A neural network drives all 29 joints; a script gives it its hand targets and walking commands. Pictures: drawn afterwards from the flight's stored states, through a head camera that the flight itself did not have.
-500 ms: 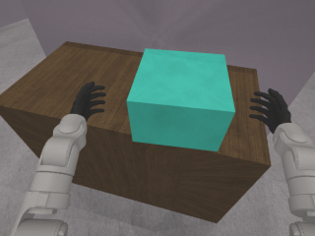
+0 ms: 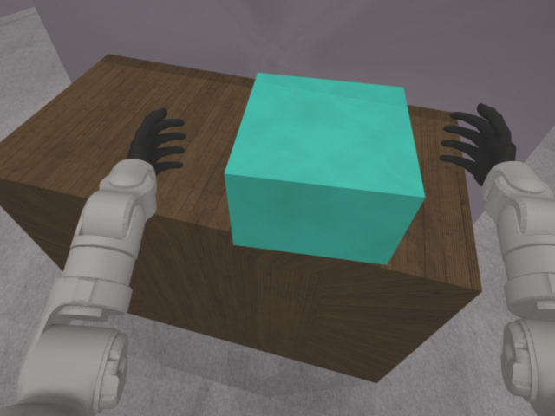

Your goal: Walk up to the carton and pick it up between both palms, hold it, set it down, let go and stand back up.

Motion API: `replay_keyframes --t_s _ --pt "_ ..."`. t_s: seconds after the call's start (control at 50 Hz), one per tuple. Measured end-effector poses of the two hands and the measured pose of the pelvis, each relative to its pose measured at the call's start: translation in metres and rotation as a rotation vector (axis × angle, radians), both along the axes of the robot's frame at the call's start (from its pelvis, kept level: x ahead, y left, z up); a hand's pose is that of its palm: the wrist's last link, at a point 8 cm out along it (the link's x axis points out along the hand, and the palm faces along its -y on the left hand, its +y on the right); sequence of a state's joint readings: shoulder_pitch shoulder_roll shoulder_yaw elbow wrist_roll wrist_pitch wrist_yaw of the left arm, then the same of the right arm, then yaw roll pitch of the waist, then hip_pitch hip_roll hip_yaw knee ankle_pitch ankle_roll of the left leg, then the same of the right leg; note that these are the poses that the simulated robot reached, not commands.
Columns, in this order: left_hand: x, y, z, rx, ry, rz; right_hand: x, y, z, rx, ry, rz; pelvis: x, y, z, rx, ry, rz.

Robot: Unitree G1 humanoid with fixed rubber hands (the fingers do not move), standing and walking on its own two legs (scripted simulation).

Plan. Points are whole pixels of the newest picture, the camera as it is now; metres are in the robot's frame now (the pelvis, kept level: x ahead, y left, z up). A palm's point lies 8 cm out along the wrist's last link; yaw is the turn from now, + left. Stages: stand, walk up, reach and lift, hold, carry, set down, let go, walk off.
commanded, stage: reach and lift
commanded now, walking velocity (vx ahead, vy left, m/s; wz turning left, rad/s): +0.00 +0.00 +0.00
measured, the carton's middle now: (319, 164) +0.54 -0.13 +0.03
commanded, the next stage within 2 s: none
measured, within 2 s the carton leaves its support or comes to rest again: neither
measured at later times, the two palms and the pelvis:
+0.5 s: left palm (162, 136) +0.50 +0.13 +0.14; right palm (474, 150) +0.43 -0.33 +0.15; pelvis +0.02 +0.00 +0.00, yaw +0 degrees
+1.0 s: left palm (167, 185) +0.50 +0.15 +0.04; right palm (439, 185) +0.43 -0.31 +0.07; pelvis +0.00 +0.00 -0.01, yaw +0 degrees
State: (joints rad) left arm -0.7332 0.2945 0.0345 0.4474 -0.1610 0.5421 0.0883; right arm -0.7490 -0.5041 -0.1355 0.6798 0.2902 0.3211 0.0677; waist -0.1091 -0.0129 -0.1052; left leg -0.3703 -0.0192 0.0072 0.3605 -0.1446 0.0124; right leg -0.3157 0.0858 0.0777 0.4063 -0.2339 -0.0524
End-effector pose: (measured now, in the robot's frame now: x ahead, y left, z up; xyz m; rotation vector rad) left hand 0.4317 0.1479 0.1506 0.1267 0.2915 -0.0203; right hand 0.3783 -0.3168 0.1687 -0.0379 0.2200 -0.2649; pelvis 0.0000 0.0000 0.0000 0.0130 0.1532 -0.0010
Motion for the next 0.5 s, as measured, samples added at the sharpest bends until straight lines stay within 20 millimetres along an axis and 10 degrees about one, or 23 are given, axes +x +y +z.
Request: replay_keyframes --t_s 0.24,0.5 --pt "0.04 -0.014 0.018 -0.016 -0.022 -0.009 0.028 -0.003 0.003 0.012 0.006 -0.009 0.006 0.0 -0.001 0.0 0.077 0.001" --pt "0.065 -0.015 -0.007 -0.025 0.023 -0.012 0.048 -0.008 -0.019 0.007 0.037 -0.038 0.017 0.002 -0.003 -0.003 0.145 0.001"
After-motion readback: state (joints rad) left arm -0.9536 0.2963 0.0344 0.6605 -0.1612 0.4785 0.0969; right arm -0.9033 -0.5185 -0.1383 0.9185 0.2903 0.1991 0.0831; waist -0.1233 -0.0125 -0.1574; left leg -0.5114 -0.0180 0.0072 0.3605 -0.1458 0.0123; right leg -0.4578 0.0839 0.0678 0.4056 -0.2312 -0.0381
